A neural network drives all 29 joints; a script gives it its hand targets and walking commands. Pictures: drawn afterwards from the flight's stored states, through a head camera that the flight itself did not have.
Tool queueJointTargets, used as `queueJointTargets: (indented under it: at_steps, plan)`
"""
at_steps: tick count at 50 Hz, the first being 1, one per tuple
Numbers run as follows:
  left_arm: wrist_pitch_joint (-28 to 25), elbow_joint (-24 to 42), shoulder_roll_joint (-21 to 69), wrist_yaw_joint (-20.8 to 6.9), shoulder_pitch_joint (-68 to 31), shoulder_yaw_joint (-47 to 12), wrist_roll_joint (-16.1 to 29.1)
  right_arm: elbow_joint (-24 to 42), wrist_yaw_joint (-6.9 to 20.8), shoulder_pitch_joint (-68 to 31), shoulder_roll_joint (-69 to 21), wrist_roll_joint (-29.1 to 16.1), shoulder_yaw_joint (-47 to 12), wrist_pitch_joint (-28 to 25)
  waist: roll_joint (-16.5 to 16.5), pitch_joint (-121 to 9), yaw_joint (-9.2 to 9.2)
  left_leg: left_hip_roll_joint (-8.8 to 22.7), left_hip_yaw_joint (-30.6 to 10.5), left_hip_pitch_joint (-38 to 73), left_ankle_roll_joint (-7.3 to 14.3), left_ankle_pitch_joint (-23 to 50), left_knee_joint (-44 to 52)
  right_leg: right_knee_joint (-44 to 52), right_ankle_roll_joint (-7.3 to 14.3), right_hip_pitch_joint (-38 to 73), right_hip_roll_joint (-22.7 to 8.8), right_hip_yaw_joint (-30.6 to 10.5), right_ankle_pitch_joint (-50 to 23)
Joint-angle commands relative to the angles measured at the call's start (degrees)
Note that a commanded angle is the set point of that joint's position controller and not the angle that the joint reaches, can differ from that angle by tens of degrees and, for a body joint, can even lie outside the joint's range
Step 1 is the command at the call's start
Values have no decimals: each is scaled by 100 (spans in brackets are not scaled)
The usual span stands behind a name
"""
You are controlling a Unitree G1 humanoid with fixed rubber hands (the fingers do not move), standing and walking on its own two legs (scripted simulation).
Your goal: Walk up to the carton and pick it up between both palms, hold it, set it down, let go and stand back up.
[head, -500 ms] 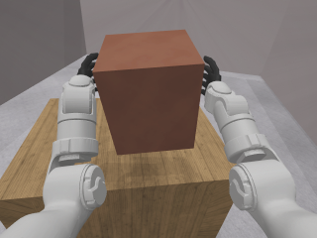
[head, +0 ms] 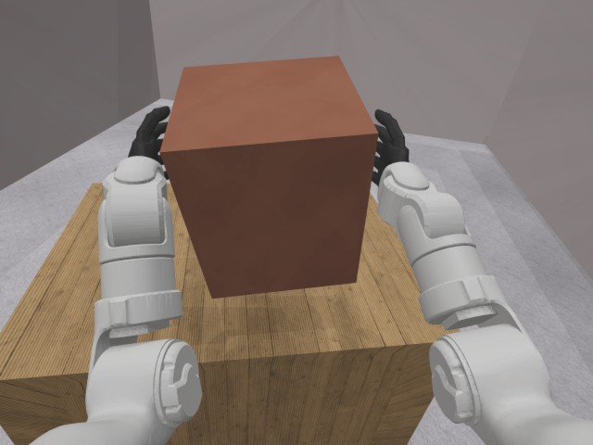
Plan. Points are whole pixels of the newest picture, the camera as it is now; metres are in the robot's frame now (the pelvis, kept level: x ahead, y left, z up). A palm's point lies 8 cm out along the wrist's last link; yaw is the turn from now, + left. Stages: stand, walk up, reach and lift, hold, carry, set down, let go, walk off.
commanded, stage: hold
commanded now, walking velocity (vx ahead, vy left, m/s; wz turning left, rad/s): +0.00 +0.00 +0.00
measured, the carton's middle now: (273, 180) +0.40 +0.02 +0.23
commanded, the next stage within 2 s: set down in 0.14 s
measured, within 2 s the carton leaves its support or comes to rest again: neither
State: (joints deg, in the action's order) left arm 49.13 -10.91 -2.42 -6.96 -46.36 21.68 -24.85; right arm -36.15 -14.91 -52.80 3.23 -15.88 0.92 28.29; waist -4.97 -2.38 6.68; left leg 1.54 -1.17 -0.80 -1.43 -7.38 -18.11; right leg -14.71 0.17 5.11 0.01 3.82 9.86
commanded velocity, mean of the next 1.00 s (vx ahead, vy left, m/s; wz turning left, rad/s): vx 0.00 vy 0.00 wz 0.00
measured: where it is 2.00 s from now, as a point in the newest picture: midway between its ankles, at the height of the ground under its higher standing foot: outside the picture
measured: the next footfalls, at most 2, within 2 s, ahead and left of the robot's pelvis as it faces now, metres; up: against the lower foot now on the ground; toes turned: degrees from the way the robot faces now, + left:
none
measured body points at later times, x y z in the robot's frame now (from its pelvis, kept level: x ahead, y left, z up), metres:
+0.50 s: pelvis -0.01 -0.01 +0.00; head -0.10 +0.03 +0.44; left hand +0.37 +0.17 +0.31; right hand +0.37 -0.14 +0.30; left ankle +0.04 +0.13 -0.75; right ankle +0.00 -0.11 -0.75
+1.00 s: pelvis +0.02 +0.01 +0.00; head -0.02 +0.07 +0.44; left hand +0.43 +0.16 +0.22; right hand +0.39 -0.14 +0.22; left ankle +0.04 +0.13 -0.75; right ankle +0.00 -0.11 -0.75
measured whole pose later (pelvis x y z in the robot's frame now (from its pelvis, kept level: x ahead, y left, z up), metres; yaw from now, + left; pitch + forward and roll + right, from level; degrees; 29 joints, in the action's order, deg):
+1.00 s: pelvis +0.02 +0.01 +0.00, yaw -1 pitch -13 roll +0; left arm 33.3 -12.7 0.1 -6.8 -42.0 20.8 -23.6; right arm -35.7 -13.2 -41.3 -0.2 -7.8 3.3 2.3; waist -8.5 6.3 6.4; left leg 0.4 0.6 5.1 0.3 -10.4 -18.3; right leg -13.7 -1.5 11.1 -1.4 2.5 11.7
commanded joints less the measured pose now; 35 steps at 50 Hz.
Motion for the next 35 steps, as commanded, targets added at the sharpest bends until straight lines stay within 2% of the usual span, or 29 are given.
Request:
queueJointTargets:
  at_steps: [1, 2, 3, 4, 5, 6, 7, 8, 9, 11, 12, 14, 15, 16, 17, 18, 20, 21, 22, 24, 25, 26, 27, 28, 29, 30, 32, 34, 35]
  plan:
    - [-287, 46, 3132, -1003, -3249, -2316, 1151, 1387, 742, -3790, -2581, -554, -1330, -256, 909, -1429, 149, -300, 400, 463, -137, 1116, 209, 128, -127, 71, 393, 12, -810]
    - [-304, 91, 3205, -998, -3193, -2322, 1102, 1363, 749, -3720, -2616, -519, -1449, -286, 821, -1479, 76, -299, 374, 343, -154, 1032, 197, 105, -89, 143, 395, 30, -746]
    - [-333, 117, 3124, -987, -3338, -2237, 1089, 1233, 789, -3761, -2639, -587, -1441, -303, 924, -1432, -38, -260, 393, 318, -145, 1002, 260, 119, -99, 108, 400, -5, -617]
    - [-350, 229, 3116, -955, -3406, -2194, 1068, 1200, 830, -3756, -2794, -518, -1515, -313, 802, -1535, -61, -287, 428, 286, -93, 935, 279, 106, -121, 158, 403, 47, -562]
    - [-423, 602, 3131, -906, -3566, -2309, 1134, 1376, 842, -3718, -2854, -596, -1510, -367, 875, -1885, -40, -304, 436, 457, -83, 1148, 216, 106, -136, 57, 366, 32, -770]
    - [-424, 530, 3180, -863, -3458, -2350, 1107, 1582, 831, -3840, -2882, -643, -1605, -410, 857, -2056, -26, -336, 457, 571, -92, 1414, 103, 72, -165, 87, 403, 33, -1000]
    - [-464, 559, 3184, -820, -3505, -2314, 1133, 1797, 818, -4054, -2970, -706, -1752, -466, 632, -2184, -214, -311, 432, 632, -58, 1425, 87, 24, -194, 128, 409, 58, -1016]
    - [-430, 757, 3149, -800, -3448, -2542, 1374, 2088, 803, -3975, -3229, -782, -2013, -460, 469, -2180, -195, -462, 365, 761, 111, 1170, 52, 58, -161, 63, 431, 44, -1164]
    - [-448, 786, 3020, -764, -3500, -2412, 1303, 2074, 791, -4054, -3310, -791, -2043, -425, 419, -2123, -204, -459, 359, 843, 132, 959, 92, 133, -206, -6, 438, 64, -949]
    - [-440, 218, 2959, -821, -3368, -1977, 1069, 1620, 748, -3895, -3287, -341, -1536, -392, 225, -1254, -111, -465, 443, 687, 257, -184, 338, 295, -222, -547, 311, -9, -11]
    - [-496, 417, 2949, -873, -3644, -1923, 1010, 1488, 783, -3926, -3351, -211, -1470, -470, 298, -1303, -94, -457, 472, 688, 319, -419, 392, 318, -186, -625, 284, 32, 258]
    - [-480, -448, 2779, -1040, -3646, -1637, 839, 1290, 867, -4153, -3214, 1, -1044, -654, 244, -615, -126, -425, 511, 244, 384, -1097, 540, 504, -209, -807, 221, 92, 1082]
    - [-597, -608, 2673, -1099, -3628, -1437, 688, 1185, 882, -4066, -3150, 324, -834, -794, 109, -517, -238, -408, 583, 116, 420, -1180, 598, 467, -239, -777, 212, 147, 1241]
    - [-684, -833, 2675, -1164, -3780, -1354, 588, 1159, 917, -4148, -3012, 486, -600, -996, 56, -425, -202, -404, 613, 66, 411, -1121, 557, 484, -235, -822, 174, 189, 1229]
    - [-790, -1095, 2708, -1217, -3737, -1245, 526, 1057, 929, -4205, -2868, 740, -268, -1202, 148, -476, -35, -373, 632, 99, 376, -1248, 617, 424, -246, -703, 207, 312, 1209]
    - [-902, -1057, 2636, -1237, -3470, -1110, 390, 1217, 961, -4208, -2895, 801, -352, -1418, 150, -488, -296, -408, 730, 69, 454, -1066, 483, 324, -248, -490, 155, 179, 853]
    - [-1129, -1113, 2498, -1326, -3417, -1068, 292, 936, 957, -3874, -2607, 985, -73, -1788, 234, -455, -96, -424, 780, 219, 325, -879, 522, 370, -339, -216, 182, 350, 497]
    - [-1161, -1141, 2501, -1365, -3138, -891, 176, 872, 928, -3674, -2638, 1130, 41, -1893, 185, -299, -104, -403, 749, 277, 357, -811, 539, 344, -354, -85, 148, 355, 305]
    - [-1218, -864, 2584, -1350, -3194, -1102, 254, 1004, 904, -3652, -2683, 1190, -111, -2046, 295, -623, 12, -381, 749, 489, 341, -500, 445, 295, -365, 97, 147, 363, -26]
    - [-1234, -1250, 2251, -1407, -2755, -733, -21, 501, 898, -3232, -2516, 1259, 144, -2141, 203, 183, -7, -391, 781, 305, 374, -629, 574, 313, -409, 162, 89, 352, -21]
    - [-1228, -1155, 2397, -1431, -2834, -829, -18, 317, 898, -2978, -2469, 1471, 193, -2183, 272, 177, 193, -399, 806, 206, 369, -726, 629, 330, -387, 334, 81, 384, 17]
    - [-1286, -986, 2348, -1393, -2841, -903, 24, 341, 911, -2836, -2453, 1538, 169, -2242, 254, 247, 171, -343, 742, 150, 401, -822, 691, 238, -417, 352, 140, 461, 56]
    - [-1310, -1048, 2294, -1346, -2706, -952, -6, 353, 907, -2835, -2438, 1502, 210, -2319, 424, 261, 276, -392, 759, 263, 364, -640, 661, 216, -474, 346, 83, 486, -292]
    - [-1378, -977, 2181, -1361, -2683, -967, 53, 437, 841, -2702, -2432, 1532, 192, -2381, 334, 268, 332, -390, 768, 290, 345, -718, 628, 269, -519, 359, 77, 454, -158]
    - [-1478, -765, 2353, -1355, -2759, -939, -6, 379, 859, -2723, -2423, 1616, 176, -2460, 217, 159, 232, -328, 713, 293, 354, -638, 651, 204, -432, 604, 99, 539, -197]
    - [-1533, -704, 2387, -1325, -2724, -1198, 46, 696, 864, -2737, -2639, 1646, 30, -2584, 324, -113, 268, -374, 760, 523, 307, -300, 556, 183, -474, 511, 105, 526, -489]
    - [-1654, -289, 2589, -1230, -2616, -1593, 280, 1200, 844, -2951, -2446, 1511, -270, -2903, 483, -658, 154, -420, 605, 817, 229, 645, 325, 12, -445, 787, 136, 532, -1226]
    - [-1901, 678, 2690, -1001, -2588, -2309, 701, 1699, 827, -2919, -2466, 1120, -906, -3245, 622, -1736, 313, -346, 484, 1616, 42, 2271, -162, -136, -480, 709, 272, 593, -2217]
    - [-2018, 778, 2753, -916, -2691, -2505, 784, 2040, 805, -3027, -2530, 1012, -1176, -3379, 727, -2375, 275, -318, 502, 1817, -42, 2867, -379, -246, -428, 762, 310, 582, -2789]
